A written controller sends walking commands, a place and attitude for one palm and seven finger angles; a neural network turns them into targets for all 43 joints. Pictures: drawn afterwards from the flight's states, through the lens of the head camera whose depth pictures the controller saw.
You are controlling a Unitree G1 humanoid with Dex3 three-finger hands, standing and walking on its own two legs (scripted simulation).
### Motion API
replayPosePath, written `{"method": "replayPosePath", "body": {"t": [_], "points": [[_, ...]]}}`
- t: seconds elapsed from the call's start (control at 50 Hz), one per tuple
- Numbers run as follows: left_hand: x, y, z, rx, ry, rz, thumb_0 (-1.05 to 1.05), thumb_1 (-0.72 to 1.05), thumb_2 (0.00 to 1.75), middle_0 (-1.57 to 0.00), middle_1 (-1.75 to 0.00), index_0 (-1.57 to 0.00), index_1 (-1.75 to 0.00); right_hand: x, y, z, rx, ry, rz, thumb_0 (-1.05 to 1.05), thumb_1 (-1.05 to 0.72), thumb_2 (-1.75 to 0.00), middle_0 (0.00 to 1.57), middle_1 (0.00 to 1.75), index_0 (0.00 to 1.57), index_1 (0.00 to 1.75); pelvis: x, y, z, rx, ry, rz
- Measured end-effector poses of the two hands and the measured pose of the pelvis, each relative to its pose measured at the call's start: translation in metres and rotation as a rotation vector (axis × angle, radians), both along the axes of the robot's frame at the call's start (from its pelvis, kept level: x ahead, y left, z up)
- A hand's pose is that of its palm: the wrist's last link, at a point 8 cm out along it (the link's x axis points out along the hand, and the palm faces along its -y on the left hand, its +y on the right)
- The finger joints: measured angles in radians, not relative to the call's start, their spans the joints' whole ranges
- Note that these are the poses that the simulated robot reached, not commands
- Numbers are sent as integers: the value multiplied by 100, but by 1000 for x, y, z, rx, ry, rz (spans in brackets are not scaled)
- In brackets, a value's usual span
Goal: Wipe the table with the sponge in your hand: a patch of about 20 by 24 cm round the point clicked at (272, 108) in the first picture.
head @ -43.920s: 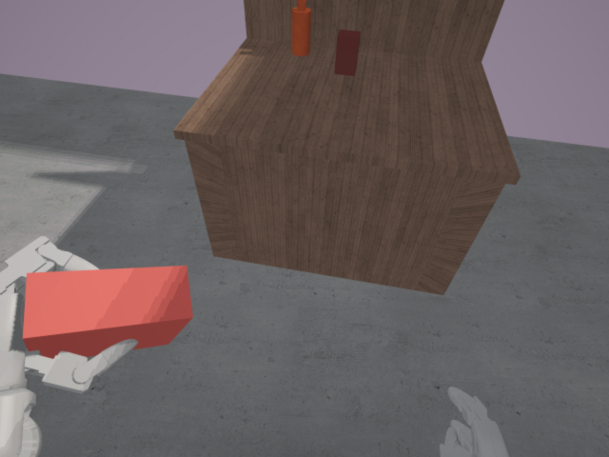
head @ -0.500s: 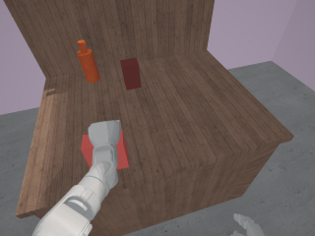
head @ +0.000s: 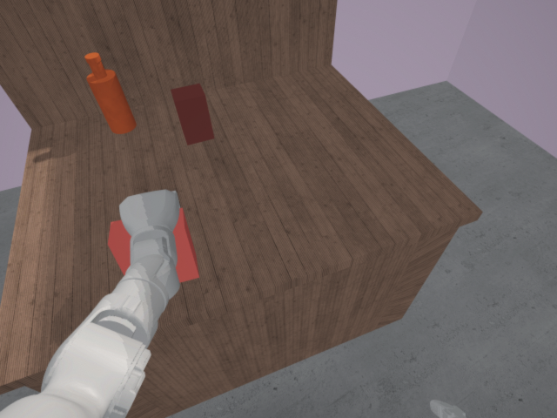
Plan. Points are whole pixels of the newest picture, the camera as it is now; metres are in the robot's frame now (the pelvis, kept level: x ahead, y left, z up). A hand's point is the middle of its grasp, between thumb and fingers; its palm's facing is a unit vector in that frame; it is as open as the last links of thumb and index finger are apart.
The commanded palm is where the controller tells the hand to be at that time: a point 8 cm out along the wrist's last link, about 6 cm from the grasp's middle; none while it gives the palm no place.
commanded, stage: wipe forward along the third lane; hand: left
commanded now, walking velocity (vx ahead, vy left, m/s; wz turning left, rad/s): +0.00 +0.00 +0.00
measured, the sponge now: (160, 259) +0.39 +0.23 -0.03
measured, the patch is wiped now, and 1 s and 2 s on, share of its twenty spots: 0.75 0.85 0.95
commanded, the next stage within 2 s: wipe back along the third lane in 1.22 s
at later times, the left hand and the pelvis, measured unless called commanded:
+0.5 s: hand (159, 211) +0.45 +0.24 +0.02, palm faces -0.11 +0.05 -0.99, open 9.7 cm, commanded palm +0.45 +0.23 +0.04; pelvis -0.01 -0.01 -0.02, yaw -1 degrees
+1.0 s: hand (152, 188) +0.51 +0.27 +0.02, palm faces -0.12 +0.03 -0.99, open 9.7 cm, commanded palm +0.50 +0.25 +0.04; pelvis +0.00 +0.02 -0.03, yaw -3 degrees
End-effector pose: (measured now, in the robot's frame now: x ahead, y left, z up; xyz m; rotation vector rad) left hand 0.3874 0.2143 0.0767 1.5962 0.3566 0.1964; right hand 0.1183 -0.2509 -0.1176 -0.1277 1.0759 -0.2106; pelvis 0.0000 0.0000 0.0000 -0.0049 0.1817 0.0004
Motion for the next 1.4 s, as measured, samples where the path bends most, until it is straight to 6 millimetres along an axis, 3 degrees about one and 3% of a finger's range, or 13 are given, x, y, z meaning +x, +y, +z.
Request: {"method": "replayPosePath", "body": {"t": [0.32,0.5,0.68,0.94,1.4], "points": [[31,4,0,28,7,22,0,-57,117,-81,-133,-83,-137,-72,-21,-17,-20,109,-87,1,-90,-90,20,30,20,30,-11,-7,-12,-7,69,-14],[50,11,2,29,2,35,0,-57,117,-81,-134,-82,-137,-96,-22,-20,-31,137,-117,1,-90,-90,20,30,20,30,-14,-5,-18,-16,102,-22],[72,20,1,27,8,47,0,-56,117,-80,-135,-82,-138,-107,-14,-20,-40,162,-129,1,-90,-90,20,30,20,30,-11,2,-22,-27,142,-29],[102,37,2,15,7,48,0,-56,117,-80,-135,-82,-138,-107,7,-17,-53,186,-135,1,-90,-90,20,30,20,30,-3,20,-26,-44,185,-35],[140,63,-1,1,9,52,-1,-56,117,-80,-136,-82,-139,-126,40,-12,-70,285,-162,1,-90,-90,21,30,21,30,8,52,-30,-69,239,-44]]}}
